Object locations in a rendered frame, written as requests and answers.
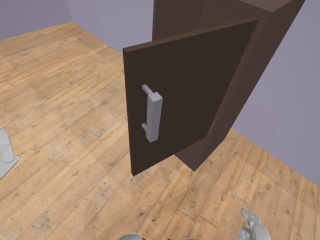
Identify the robot left hand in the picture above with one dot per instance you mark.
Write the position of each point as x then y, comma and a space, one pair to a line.
7, 158

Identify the handle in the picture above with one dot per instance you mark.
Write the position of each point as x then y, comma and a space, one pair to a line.
154, 108

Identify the cupboard door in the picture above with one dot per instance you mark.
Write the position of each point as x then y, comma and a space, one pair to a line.
192, 73

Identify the robot right hand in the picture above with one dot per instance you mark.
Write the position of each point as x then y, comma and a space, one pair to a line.
258, 232

